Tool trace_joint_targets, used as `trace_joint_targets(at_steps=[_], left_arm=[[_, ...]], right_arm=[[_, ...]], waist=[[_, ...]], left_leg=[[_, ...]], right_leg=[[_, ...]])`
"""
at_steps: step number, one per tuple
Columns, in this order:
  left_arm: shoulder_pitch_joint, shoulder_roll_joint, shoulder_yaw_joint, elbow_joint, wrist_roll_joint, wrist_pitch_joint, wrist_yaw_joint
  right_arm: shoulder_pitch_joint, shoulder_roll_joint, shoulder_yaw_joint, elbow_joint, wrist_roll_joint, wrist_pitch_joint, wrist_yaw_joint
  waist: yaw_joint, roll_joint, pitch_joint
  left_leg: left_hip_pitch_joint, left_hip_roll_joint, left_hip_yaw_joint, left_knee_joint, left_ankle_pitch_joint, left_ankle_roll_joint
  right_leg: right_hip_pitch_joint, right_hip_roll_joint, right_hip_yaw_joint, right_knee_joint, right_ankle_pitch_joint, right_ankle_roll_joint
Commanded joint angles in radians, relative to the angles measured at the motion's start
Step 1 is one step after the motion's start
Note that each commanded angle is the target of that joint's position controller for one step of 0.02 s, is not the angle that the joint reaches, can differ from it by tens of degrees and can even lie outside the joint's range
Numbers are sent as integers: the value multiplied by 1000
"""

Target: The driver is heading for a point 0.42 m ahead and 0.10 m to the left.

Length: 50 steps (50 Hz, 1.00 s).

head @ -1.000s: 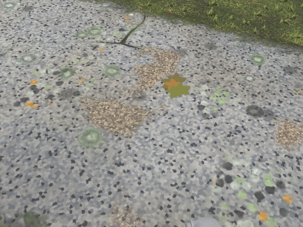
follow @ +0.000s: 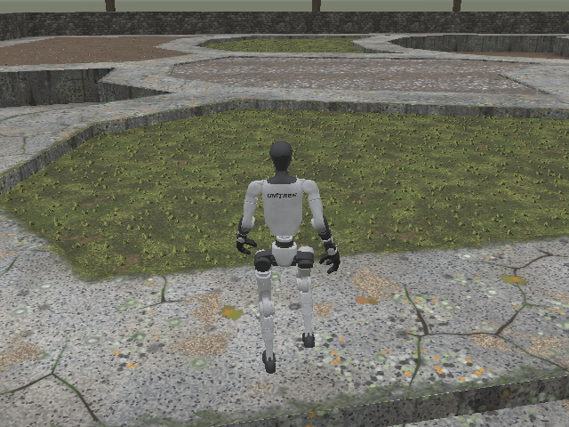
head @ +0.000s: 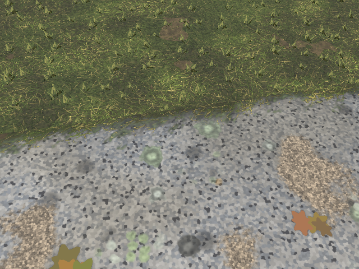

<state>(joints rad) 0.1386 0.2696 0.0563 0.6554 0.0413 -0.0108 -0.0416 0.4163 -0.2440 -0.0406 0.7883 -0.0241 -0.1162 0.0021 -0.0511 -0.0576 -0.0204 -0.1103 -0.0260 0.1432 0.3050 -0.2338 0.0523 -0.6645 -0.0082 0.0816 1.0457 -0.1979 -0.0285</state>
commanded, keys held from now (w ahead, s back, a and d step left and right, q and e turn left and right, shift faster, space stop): no key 0.06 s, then q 0.94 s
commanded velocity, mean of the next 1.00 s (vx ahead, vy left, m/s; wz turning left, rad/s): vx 0.10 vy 0.00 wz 0.35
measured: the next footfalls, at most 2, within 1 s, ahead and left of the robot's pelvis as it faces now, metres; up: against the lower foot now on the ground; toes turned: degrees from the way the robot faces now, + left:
right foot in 0.18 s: +0.25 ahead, -0.11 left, +0.00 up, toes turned -1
left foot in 0.58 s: +0.16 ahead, +0.10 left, +0.00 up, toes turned +16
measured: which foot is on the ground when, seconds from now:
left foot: down 0.00-0.18, up 0.20-0.56, down 0.58-1.00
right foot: up 0.00-0.16, down 0.18-0.58, up 0.60-1.00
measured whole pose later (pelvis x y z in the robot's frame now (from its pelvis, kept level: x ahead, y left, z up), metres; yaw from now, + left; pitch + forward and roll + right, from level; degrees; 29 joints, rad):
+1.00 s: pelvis +0.11 -0.01 -0.01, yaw +27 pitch +2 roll -1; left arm 0.18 0.25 0.04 0.69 0.01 0.04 0.03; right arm 0.26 -0.28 -0.07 0.66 -0.03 0.05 0.00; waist -0.03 0.01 0.02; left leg -0.33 -0.12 -0.16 0.48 -0.16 0.06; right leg -0.39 0.05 0.05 0.76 -0.42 0.02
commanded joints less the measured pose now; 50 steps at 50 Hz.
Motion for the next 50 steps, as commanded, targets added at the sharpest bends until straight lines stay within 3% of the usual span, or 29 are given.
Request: trace_joint_targets(at_steps=[1,3,5,7,8,9,10,11,12,14,15,18,21,23,27,28,29,30,31,32,33,34,36,38,44,50], left_arm=[[-30,-10,-15,-62,-1,-16,-12],[-77,-28,-27,-65,-3,-28,-15],[-72,-21,-26,-63,-2,-41,-5],[37,7,-16,-27,9,-59,13],[136,30,-10,7,24,-74,24],[229,89,2,21,46,-85,39],[266,139,11,8,39,-81,49],[278,121,14,6,-27,-66,53],[205,85,4,-1,-38,-55,59],[103,12,-19,-6,-39,-48,74],[78,8,-20,-5,-40,-45,83],[60,34,-8,-1,-21,-46,85],[41,39,-1,2,-10,-36,83],[56,57,8,8,-6,-23,81],[71,107,29,16,-9,6,80],[68,111,31,19,-13,13,82],[97,94,32,31,-8,24,81],[145,30,20,21,-5,38,74],[60,44,17,-39,-13,51,85],[22,54,19,-42,-14,59,83],[38,52,20,-32,-23,57,76],[52,59,22,-18,-20,51,71],[96,76,30,14,1,45,64],[92,65,27,11,-8,47,63],[17,52,10,-25,-21,50,72],[60,63,2,-36,-41,32,80]], right_arm=[[-60,-88,-10,-42,4,-11,8],[-6,-112,-15,-8,13,-3,9],[30,-124,-17,24,22,11,5],[16,-140,-21,33,31,24,-6],[20,-137,-20,35,41,27,-9],[35,-100,-9,2,47,24,-13],[161,13,20,-17,71,35,-18],[149,-67,-3,16,60,67,-32],[95,-85,-13,1,46,79,-32],[10,-73,-20,-10,10,96,-28],[32,-63,-23,-4,-1,112,-22],[53,-32,-29,-9,-1,146,-11],[-22,-20,-23,-47,-4,167,-4],[-79,-33,-22,-80,-5,177,8],[-98,-49,-26,-125,-2,174,22],[-68,-53,-28,-120,-4,167,23],[-37,-77,-35,-110,-10,157,23],[-40,-166,-51,-131,-17,146,12],[-42,-280,-83,-159,-7,152,-7],[-27,-239,-78,-145,-9,157,-20],[-89,-199,-64,-153,0,160,-23],[-158,-180,-58,-169,2,160,-18],[-204,-147,-51,-191,11,151,-12],[-165,-148,-53,-182,15,141,-8],[-95,-172,-67,-174,6,147,-14],[-152,-195,-79,-184,-3,159,6]], waist=[[50,152,77],[18,160,48],[18,179,29],[69,171,-12],[114,122,-61],[136,38,-170],[98,-176,-359],[131,-91,-424],[99,-70,-320],[50,-40,-123],[21,-49,-93],[-13,-38,-91],[0,-86,-60],[26,-109,-52],[28,-63,-60],[11,-31,-57],[7,62,-23],[30,335,17],[-9,397,97],[-1,276,104],[40,236,100],[71,198,84],[78,181,2],[65,141,-39],[7,182,-32],[28,199,-43]], left_leg=[[-81,192,-69,-117,580,96],[-48,190,-49,-86,697,81],[17,201,-83,-21,762,72],[53,187,-107,126,813,52],[9,152,-95,259,727,29],[-143,113,-81,438,366,1],[-347,-11,-87,759,-413,-26],[-352,-19,-209,865,-445,-24],[-405,5,-208,905,-403,-30],[-418,49,-187,852,-283,-57],[-357,53,-173,838,-245,-76],[-294,38,-137,834,-205,-89],[-277,66,-119,680,-145,-67],[-256,67,-100,592,-138,-52],[-155,49,-67,416,-147,-11],[-84,30,-61,322,-118,8],[-48,40,-131,189,-83,26],[-47,274,-480,-13,-51,72],[-172,426,-739,-103,72,203],[-198,378,-653,-87,89,227],[-215,307,-554,-62,64,203],[-206,238,-485,-48,57,167],[-139,186,-425,-3,231,158],[-74,190,-436,21,306,165],[-6,196,-547,25,180,195],[-97,160,-644,60,261,166]], right_leg=[[77,4,-80,-250,119,11],[174,20,-145,-366,170,1],[222,30,-149,-431,166,-24],[342,57,-137,-547,184,-57],[491,42,-125,-633,315,-72],[722,-147,14,-550,713,-99],[975,-475,308,-475,1215,-267],[918,-447,298,-487,1237,-315],[821,-401,221,-548,1053,-294],[601,-315,109,-662,797,-224],[500,-290,49,-703,730,-207],[382,-272,-45,-734,625,-215],[318,-254,-105,-766,293,-194],[312,-267,-105,-773,129,-193],[311,-306,-101,-708,-16,-163],[275,-286,-130,-654,-71,-125],[227,-241,-181,-541,-159,-61],[94,-116,-287,-255,-333,30],[-30,27,-177,-113,-451,57],[1,-7,-85,12,-377,57],[15,-13,-60,32,-282,53],[28,-11,-54,29,-202,50],[58,7,-67,79,-145,54],[55,10,-58,74,-148,64],[67,23,-38,-142,-198,69],[282,80,-39,-367,-240,29]])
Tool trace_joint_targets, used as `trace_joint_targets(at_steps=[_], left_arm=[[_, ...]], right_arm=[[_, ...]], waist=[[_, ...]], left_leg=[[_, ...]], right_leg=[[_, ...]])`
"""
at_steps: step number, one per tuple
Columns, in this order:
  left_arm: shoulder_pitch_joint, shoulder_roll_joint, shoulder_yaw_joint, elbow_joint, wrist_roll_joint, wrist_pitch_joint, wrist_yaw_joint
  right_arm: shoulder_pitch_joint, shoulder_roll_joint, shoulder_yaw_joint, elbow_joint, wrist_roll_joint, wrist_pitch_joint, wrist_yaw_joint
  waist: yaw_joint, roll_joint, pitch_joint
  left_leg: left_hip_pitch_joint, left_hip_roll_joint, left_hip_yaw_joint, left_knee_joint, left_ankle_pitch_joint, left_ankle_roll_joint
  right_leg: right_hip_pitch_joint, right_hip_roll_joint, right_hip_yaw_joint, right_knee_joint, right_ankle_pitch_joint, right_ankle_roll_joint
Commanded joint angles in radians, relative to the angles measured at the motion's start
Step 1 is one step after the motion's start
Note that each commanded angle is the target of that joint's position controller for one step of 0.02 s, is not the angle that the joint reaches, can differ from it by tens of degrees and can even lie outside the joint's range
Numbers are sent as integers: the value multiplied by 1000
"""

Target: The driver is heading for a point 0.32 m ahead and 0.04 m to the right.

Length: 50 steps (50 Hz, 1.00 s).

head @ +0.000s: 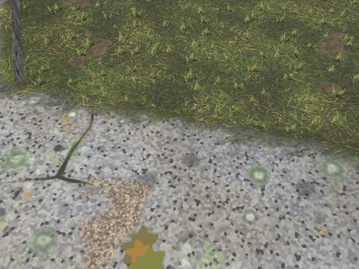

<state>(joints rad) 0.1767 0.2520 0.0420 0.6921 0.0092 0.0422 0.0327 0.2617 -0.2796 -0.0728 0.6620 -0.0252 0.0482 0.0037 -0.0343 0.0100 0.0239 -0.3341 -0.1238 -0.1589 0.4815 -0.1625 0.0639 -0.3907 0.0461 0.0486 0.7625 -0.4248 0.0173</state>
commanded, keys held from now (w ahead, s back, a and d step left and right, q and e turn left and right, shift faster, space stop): q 0.08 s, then no key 0.54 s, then w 0.38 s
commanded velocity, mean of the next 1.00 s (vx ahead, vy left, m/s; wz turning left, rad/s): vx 0.10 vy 0.00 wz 0.18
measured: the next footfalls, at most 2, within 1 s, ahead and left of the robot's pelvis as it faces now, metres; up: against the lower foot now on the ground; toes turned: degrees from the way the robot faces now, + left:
right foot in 0.06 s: +0.04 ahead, -0.11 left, +0.00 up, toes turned +7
left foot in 0.44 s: -0.02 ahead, +0.09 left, +0.00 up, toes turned +5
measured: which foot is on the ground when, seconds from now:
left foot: down 0.00-0.08, up 0.10-0.42, down 0.44-0.86, up 0.88-1.00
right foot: up 0.00-0.04, down 0.06-1.00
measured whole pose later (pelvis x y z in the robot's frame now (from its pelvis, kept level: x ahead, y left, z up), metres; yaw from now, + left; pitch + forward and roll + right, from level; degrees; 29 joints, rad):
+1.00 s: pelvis +0.04 -0.02 +0.01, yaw +9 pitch +0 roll +1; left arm 0.43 0.24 0.05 0.89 0.02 -0.06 -0.01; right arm 0.26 -0.28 -0.05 0.81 -0.04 -0.02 0.03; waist 0.03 0.03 0.01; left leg -0.41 -0.01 -0.01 0.93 -0.32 0.07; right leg -0.11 0.04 -0.04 0.34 -0.24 -0.08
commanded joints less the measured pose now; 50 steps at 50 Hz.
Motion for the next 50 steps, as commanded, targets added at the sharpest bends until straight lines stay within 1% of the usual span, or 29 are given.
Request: trace_joint_targets(at_steps=[1,3,4,5,6,7,8,10,15,18,20,21,22,23,24,25,26,29,32,34,36,39,42,43,44,45,46,47,50], left_arm=[[54,80,16,-66,-13,-26,9],[129,107,24,-47,-4,-39,22],[116,191,39,-64,13,-41,30],[29,257,53,-93,22,-36,22],[39,198,43,-92,27,-37,16],[-8,137,23,-94,20,-41,10],[-46,114,17,-98,17,-43,5],[-52,107,15,-100,15,-49,6],[48,113,18,-58,9,-54,4],[60,138,25,-37,17,-45,-9],[71,150,29,-16,11,-34,-15],[81,143,27,-4,5,-33,-16],[104,124,22,-3,5,-39,-17],[116,65,6,-35,0,-47,-26],[90,41,-5,-23,-3,-36,-20],[76,60,-2,-11,5,-28,-17],[61,68,1,4,8,-29,-20],[82,98,11,39,8,-42,-30],[96,71,5,79,7,-47,-27],[88,73,11,84,17,-42,-30],[52,62,11,63,28,-39,-40],[58,60,14,53,22,-62,-53],[209,50,18,115,14,-88,-54],[308,92,31,146,18,-97,-44],[402,196,56,162,19,-105,-35],[418,218,64,176,20,-101,-38],[348,173,50,163,19,-101,-40],[281,142,42,146,14,-107,-41],[250,97,26,155,7,-127,-37]], right_arm=[[-21,-160,-49,-59,2,-4,7],[-57,-137,-45,-65,21,-5,4],[-8,-67,-30,-71,25,-8,3],[-25,-99,-39,-80,9,-10,-7],[-34,-151,-53,-66,-20,-11,-7],[-11,-144,-54,-42,-15,-10,0],[23,-134,-51,-18,-9,-4,6],[46,-116,-44,4,-2,5,18],[-50,-61,-10,-9,14,20,16],[-66,-47,8,-7,20,21,9],[-26,-41,15,13,21,12,-1],[-4,-39,21,24,16,0,-7],[-4,-73,20,24,3,-14,-13],[-7,-152,12,8,-10,-29,-20],[-66,-111,25,17,8,-36,-17],[-119,-59,41,3,8,-43,-13],[-128,-50,45,5,7,-46,-14],[-66,-70,42,36,12,-50,-27],[-31,-60,43,62,13,-54,-28],[3,-104,24,76,5,-41,-24],[37,-140,10,83,4,-32,-17],[12,-127,6,85,3,-46,-11],[-70,-108,4,76,14,-64,-3],[-105,-72,12,62,7,-71,-3],[-146,-3,31,22,11,-79,2],[-171,-70,16,7,-13,-83,2],[-143,-83,9,21,-17,-87,9],[-101,-75,10,46,-11,-92,20],[-70,-59,14,81,-21,-89,39]], waist=[[31,132,-90],[76,87,-89],[44,-111,-96],[43,-265,-13],[39,-155,-14],[4,-104,-16],[-20,-91,-15],[-12,-143,-42],[56,-156,-60],[73,-211,-56],[45,-196,-46],[25,-158,-45],[35,-104,-76],[59,86,-116],[65,173,-58],[75,138,-28],[66,130,-10],[51,104,3],[43,39,-17],[25,84,28],[3,137,123],[27,125,127],[118,75,75],[162,-11,59],[195,-233,40],[187,-199,101],[127,-91,127],[85,-64,119],[61,-80,53]], left_leg=[[102,243,-353,-110,188,134],[-31,166,-318,-60,-3,40],[-143,62,-181,127,-279,-23],[-288,-82,38,334,-409,-53],[-225,-5,4,513,-392,-64],[-195,-5,2,593,-336,-66],[-174,-5,11,647,-283,-74],[-184,-7,38,690,-248,-95],[-140,26,60,424,-272,-116],[11,42,147,189,-339,-92],[110,44,177,-18,-205,-68],[202,63,158,-180,-37,-54],[315,135,59,-215,43,-34],[387,334,-171,-222,145,21],[158,392,-164,-177,270,97],[125,337,-124,-177,185,80],[107,286,-92,-178,73,43],[115,213,-41,-179,16,-1],[149,201,-29,-173,-94,10],[113,214,-90,-217,-470,61],[89,314,-234,-316,-689,134],[98,368,-277,-345,-591,174],[-66,262,-111,-226,-481,116],[-188,201,-33,-72,-435,79],[-360,64,143,234,-355,22],[-453,67,140,396,-377,22],[-446,117,91,477,-293,26],[-416,143,92,491,-216,23],[-360,170,147,507,-69,-5]], right_leg=[[72,34,-8,-162,16,-27],[276,-21,27,-417,145,-54],[356,-263,255,-532,34,-109],[238,-430,470,-577,138,-218],[174,-428,415,-535,289,-267],[149,-363,318,-508,372,-256],[144,-298,220,-492,437,-228],[204,-239,128,-463,552,-218],[319,-247,109,-430,538,-226],[277,-237,108,-410,503,-230],[249,-228,105,-355,593,-216],[203,-221,95,-326,609,-178],[128,-212,93,-311,521,-123],[23,-135,15,-216,302,-64],[149,-79,-34,-298,70,-42],[200,-81,-28,-323,115,-38],[217,-77,-20,-355,187,-38],[239,-105,5,-382,311,-40],[234,-91,-7,-394,239,-38],[144,-30,-70,-285,16,-52],[-3,-6,-112,-166,-29,-65],[-23,-51,-87,-110,13,-99],[326,-12,-107,-324,102,-125],[474,-92,21,-404,22,-138],[563,-314,418,-602,-323,-215],[503,-436,612,-680,-393,-278],[447,-416,559,-669,-358,-285],[415,-369,469,-672,-278,-258],[421,-258,243,-675,57,-201]])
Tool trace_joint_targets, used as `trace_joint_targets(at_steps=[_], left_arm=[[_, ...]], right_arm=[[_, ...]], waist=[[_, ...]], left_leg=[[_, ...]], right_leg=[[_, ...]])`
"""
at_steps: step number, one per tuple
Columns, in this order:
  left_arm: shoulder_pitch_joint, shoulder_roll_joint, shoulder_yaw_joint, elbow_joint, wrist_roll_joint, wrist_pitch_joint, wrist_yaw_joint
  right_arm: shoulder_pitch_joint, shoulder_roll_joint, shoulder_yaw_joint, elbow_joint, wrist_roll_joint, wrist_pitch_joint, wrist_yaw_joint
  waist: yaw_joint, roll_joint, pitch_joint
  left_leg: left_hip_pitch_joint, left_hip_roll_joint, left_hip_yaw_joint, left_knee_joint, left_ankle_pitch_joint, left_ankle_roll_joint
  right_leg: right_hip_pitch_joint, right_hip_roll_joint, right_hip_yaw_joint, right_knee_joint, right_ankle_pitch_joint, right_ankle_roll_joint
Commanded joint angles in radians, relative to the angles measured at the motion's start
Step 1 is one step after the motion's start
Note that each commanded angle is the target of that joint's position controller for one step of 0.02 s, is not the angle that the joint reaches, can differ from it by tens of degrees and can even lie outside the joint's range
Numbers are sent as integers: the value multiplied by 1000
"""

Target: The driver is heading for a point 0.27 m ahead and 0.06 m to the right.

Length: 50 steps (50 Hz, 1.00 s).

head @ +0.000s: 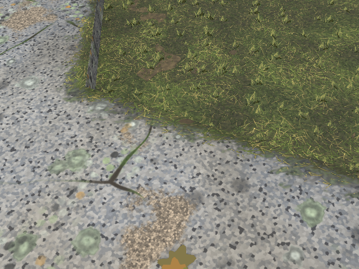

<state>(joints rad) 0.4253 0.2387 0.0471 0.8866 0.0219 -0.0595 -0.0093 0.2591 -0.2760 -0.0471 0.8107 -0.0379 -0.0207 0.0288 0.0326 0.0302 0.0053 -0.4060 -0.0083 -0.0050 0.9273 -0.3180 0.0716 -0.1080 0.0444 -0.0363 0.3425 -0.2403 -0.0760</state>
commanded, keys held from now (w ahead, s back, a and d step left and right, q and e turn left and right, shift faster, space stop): w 0.08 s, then no key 0.92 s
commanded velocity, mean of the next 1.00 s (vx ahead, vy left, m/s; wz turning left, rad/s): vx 0.13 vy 0.00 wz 0.00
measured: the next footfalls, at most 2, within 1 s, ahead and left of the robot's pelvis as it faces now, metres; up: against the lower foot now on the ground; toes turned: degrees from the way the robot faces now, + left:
left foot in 0.30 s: +0.31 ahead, +0.10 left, +0.00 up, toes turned +2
right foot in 0.68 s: +0.26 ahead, -0.09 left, +0.00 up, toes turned -1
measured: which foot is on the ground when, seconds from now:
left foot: up 0.00-0.28, down 0.30-1.00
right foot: down 0.00-0.32, up 0.34-0.66, down 0.68-1.00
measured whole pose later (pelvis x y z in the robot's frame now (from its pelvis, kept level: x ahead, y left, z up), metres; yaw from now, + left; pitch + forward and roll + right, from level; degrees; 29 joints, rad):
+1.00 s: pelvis +0.23 +0.02 +0.00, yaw +0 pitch -1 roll +0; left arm 0.29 0.14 -0.01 1.11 0.01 -0.02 0.04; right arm 0.29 -0.16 0.00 1.09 -0.01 -0.01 -0.03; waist -0.01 0.00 0.02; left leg -0.20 -0.04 0.06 0.38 -0.16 0.06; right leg -0.13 0.02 -0.02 0.40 -0.24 -0.02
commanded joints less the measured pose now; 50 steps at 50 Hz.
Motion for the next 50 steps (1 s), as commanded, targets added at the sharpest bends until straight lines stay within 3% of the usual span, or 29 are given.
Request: trace_joint_targets(at_steps=[1,5,7,9,12,14,15,16,17,18,19,20,21,24,27,30,33,34,35,36,38,40,44,50], left_arm=[[24,103,18,-24,-9,-30,4],[83,89,11,20,-12,-32,6],[92,79,2,40,-8,-29,9],[102,81,-4,58,-6,-24,13],[63,107,-2,69,-9,-22,21],[21,118,1,73,-20,-20,24],[33,108,-3,67,-29,-22,25],[151,19,-21,58,-46,-17,30],[242,37,-10,103,-63,5,36],[177,78,2,107,-29,24,36],[71,63,-1,85,-5,27,29],[15,46,-2,75,5,32,24],[6,38,-2,74,14,44,20],[56,-10,-13,118,9,74,21],[-19,-1,-17,118,7,92,36],[-67,12,-18,125,3,96,39],[-59,-8,-29,150,9,82,41],[-53,6,-31,152,15,73,45],[-79,47,-27,147,12,62,48],[-105,29,-32,157,-5,54,47],[-132,10,-39,162,-13,37,46],[-125,9,-38,172,-18,32,50],[-85,-10,-40,197,-14,36,50],[-74,-17,-43,221,-14,37,53]], right_arm=[[-81,-54,-10,-71,-9,-16,17],[-203,-31,4,-106,-7,-8,17],[-245,-1,18,-116,-1,-12,13],[-268,17,27,-114,8,-15,7],[-188,-18,17,-74,9,-21,-12],[6,-50,0,3,-3,-40,-29],[108,-93,-12,38,-20,-56,-37],[204,-175,-30,48,-38,-59,-40],[205,-161,-31,51,22,-47,-33],[100,-119,-25,30,50,-36,-32],[-11,-50,-5,15,47,-32,-36],[-53,-3,11,20,40,-31,-42],[-62,9,17,32,38,-32,-49],[-43,6,21,68,18,-39,-50],[-19,-23,17,94,10,-31,-48],[-9,-41,11,113,16,-8,-50],[-15,-23,16,128,28,9,-56],[4,-10,19,137,26,11,-55],[45,8,19,142,35,14,-53],[46,26,23,158,37,16,-50],[79,32,24,190,26,13,-48],[84,15,21,208,21,7,-50],[71,36,28,238,26,1,-57],[80,52,33,277,26,3,-65]], waist=[[-4,-102,67],[16,-101,101],[19,-116,105],[25,-142,95],[-20,-159,53],[-110,-119,-24],[-138,-75,-96],[-105,128,-263],[-86,166,-407],[-58,56,-295],[-44,40,-145],[-24,21,-61],[-1,37,-30],[31,46,-56],[4,75,-47],[-13,83,-19],[3,18,35],[-1,-20,58],[-45,-89,89],[-58,-141,110],[-77,-132,76],[-72,-95,55],[-48,-42,54],[-42,-30,52]], left_leg=[[-303,58,7,64,114,-22],[-353,69,56,-30,181,-61],[-264,44,94,-146,216,-67],[-147,11,117,-258,256,-55],[7,-24,97,-335,281,-7],[207,-46,85,-473,372,30],[399,51,14,-480,576,48],[678,363,-270,-359,1092,158],[694,466,-486,-430,1187,295],[532,408,-407,-513,912,282],[388,355,-332,-581,720,249],[272,306,-253,-634,668,208],[186,265,-187,-664,638,175],[98,209,-93,-675,612,145],[92,198,-106,-704,319,139],[49,200,-152,-745,-10,126],[-35,180,-161,-731,-182,65],[-44,162,-156,-711,-189,26],[-18,98,-107,-681,-127,-6],[113,52,-52,-635,7,-17],[278,63,-52,-591,139,-16],[278,81,-68,-598,160,-8],[230,87,-70,-617,163,-11],[248,90,-68,-610,210,-12]], right_leg=[[148,-245,288,-251,-43,-108],[148,-223,178,-232,288,-115],[107,-192,95,-172,580,-98],[73,-180,56,-118,729,-80],[87,-205,71,-17,869,-53],[92,-178,61,197,860,-19],[-17,-137,45,361,630,1],[-219,-36,-6,697,-41,26],[-278,55,81,904,-396,35],[-295,2,120,940,-327,39],[-334,-23,100,908,-272,42],[-313,-56,102,831,-228,47],[-255,-74,98,758,-203,54],[-120,-59,59,611,-176,63],[-115,-59,39,437,-167,61],[-89,-53,23,340,-107,54],[14,-60,31,131,-8,31],[22,-111,97,44,9,20],[-61,-171,192,-10,-72,0],[-201,-184,215,-63,-150,-5],[-262,-169,195,-98,-130,23],[-201,-145,160,-70,-36,31],[-119,-138,140,-36,45,19],[-100,-139,132,-29,89,18]])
